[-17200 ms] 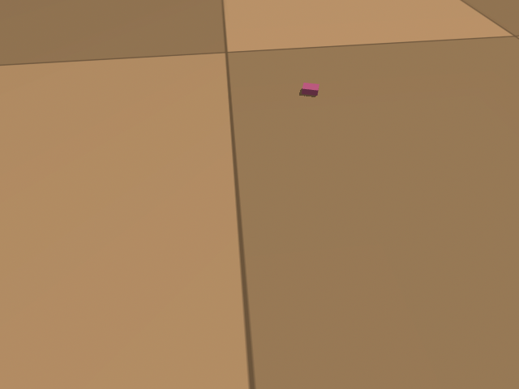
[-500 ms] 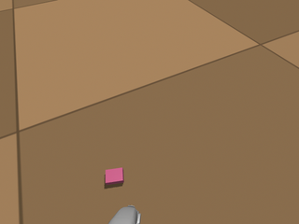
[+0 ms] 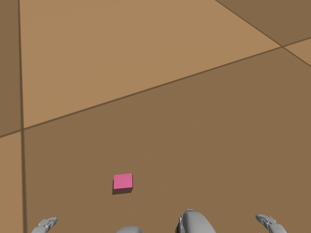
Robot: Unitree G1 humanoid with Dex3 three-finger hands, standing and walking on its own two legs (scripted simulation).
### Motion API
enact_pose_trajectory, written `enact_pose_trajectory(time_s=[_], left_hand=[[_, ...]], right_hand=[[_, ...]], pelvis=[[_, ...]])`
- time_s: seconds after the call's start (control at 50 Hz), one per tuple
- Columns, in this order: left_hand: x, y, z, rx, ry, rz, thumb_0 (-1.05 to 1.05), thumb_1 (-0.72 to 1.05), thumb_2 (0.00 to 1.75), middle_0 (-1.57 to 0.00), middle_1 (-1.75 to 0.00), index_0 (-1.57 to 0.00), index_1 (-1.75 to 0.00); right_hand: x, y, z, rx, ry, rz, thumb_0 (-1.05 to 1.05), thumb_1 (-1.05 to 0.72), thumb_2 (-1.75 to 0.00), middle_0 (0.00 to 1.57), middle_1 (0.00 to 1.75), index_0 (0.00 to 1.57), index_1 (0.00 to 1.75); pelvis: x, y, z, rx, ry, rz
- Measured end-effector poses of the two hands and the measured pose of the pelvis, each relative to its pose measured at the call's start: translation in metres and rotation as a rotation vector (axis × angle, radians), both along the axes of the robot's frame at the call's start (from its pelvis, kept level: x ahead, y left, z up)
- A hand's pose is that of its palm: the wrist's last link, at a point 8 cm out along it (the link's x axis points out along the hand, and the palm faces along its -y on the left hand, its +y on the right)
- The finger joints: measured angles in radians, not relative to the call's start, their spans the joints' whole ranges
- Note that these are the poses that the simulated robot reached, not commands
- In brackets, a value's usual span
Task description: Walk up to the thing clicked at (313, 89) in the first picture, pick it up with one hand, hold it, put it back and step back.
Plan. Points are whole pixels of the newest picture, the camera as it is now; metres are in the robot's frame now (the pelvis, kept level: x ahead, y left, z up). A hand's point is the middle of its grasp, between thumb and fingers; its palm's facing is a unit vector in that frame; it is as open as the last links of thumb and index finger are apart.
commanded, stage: walk up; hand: left
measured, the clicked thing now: (123, 182) +0.45 +0.22 -0.74
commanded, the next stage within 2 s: none
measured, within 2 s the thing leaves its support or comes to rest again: neither
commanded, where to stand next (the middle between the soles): +0.07 -0.02 m, yaw +0 degrees
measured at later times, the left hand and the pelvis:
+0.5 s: hand out of the picture +0.01 +0.26 -0.16, palm faces +0.01 -0.95 -0.32, open 7.4 cm; pelvis -0.06 -0.01 +0.00, yaw +2 degrees
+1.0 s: hand out of the picture +0.05 +0.28 -0.16, palm faces +0.01 -0.91 -0.42, open 7.4 cm; pelvis -0.03 +0.00 -0.02, yaw +0 degrees
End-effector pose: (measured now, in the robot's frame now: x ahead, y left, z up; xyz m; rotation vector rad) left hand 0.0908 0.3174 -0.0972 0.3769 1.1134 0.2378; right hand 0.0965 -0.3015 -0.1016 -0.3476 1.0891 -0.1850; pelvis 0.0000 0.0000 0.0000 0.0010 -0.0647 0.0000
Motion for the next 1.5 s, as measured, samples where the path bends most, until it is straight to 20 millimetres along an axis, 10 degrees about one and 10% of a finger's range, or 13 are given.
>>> enact_pose_trajectory(time_s=[0.18,0.34,0.5,0.68,0.84,0.98,1.12,1.38,1.5], left_hand=[[0.002,-0.027,-0.008,-0.001,-0.024,-0.041,0.01,0.9,0.9,-0.2,-0.3,-0.21,-0.3],[-0.021,-0.026,-0.018,-0.053,-0.078,-0.029,0.01,0.9,0.9,-0.21,-0.3,-0.21,-0.3],[-0.086,-0.016,-0.026,-0.096,0.086,0.046,0.01,0.9,0.9,-0.2,-0.3,-0.21,-0.3],[-0.092,-0.025,-0.009,-0.028,0.126,0.001,0.01,0.9,0.9,-0.2,-0.3,-0.21,-0.3],[-0.083,-0.019,0.016,0.025,0.059,0.013,0.01,0.9,0.9,-0.2,-0.3,-0.21,-0.3],[-0.055,0.002,-0.014,0.013,0.055,0.025,0.01,0.9,0.9,-0.2,-0.3,-0.21,-0.3],[-0.039,-0.002,-0.034,-0.033,0.03,-0.002,0.01,0.9,0.9,-0.2,-0.3,-0.21,-0.3],[-0.172,-0.021,-0.012,-0.046,0.211,0.073,0.01,0.9,0.9,-0.2,-0.3,-0.21,-0.3],[-0.2,-0.012,0.004,-0.042,0.25,0.113,0.01,0.9,0.9,-0.2,-0.3,-0.21,-0.3]], right_hand=[[-0.001,-0.016,-0.026,0.004,0.026,-0.002,0.01,-0.9,-0.9,0.2,0.3,0.2,0.3],[-0.072,-0.02,-0.022,-0.064,0.126,0.031,0.01,-0.9,-0.9,0.2,0.3,0.2,0.3],[-0.127,-0.024,0.008,-0.086,0.177,-0.023,0.01,-0.9,-0.9,0.2,0.3,0.21,0.3],[-0.111,-0.057,0.0,-0.048,0.143,-0.065,0.01,-0.9,-0.9,0.2,0.3,0.21,0.3],[-0.05,-0.044,-0.002,0.0,0.06,-0.013,0.01,-0.9,-0.9,0.2,0.3,0.2,0.3],[-0.022,-0.014,-0.017,-0.017,0.013,-0.004,0.01,-0.9,-0.9,0.2,0.3,0.2,0.3],[-0.042,0.0,-0.01,-0.039,0.009,-0.005,0.01,-0.9,-0.9,0.2,0.3,0.21,0.3],[-0.119,-0.045,0.006,-0.073,0.078,-0.075,0.01,-0.9,-0.9,0.2,0.3,0.2,0.3],[-0.132,-0.048,0.014,-0.063,0.164,-0.045,0.01,-0.9,-0.9,0.2,0.3,0.2,0.3]], pelvis=[[-0.028,-0.013,-0.014,0.017,0.013,0.02],[-0.056,-0.006,-0.019,0.023,0.031,0.063],[-0.056,-0.01,0.0,0.005,0.016,0.041],[-0.037,-0.029,-0.001,-0.042,0.012,0.0],[-0.022,-0.025,0.007,-0.017,-0.001,-0.004],[-0.026,-0.004,-0.015,-0.013,-0.009,0.001],[-0.059,0.0,-0.017,-0.019,0.003,-0.022],[-0.079,-0.019,0.002,0.004,0.016,-0.063],[-0.065,-0.015,0.01,-0.004,0.024,-0.034]])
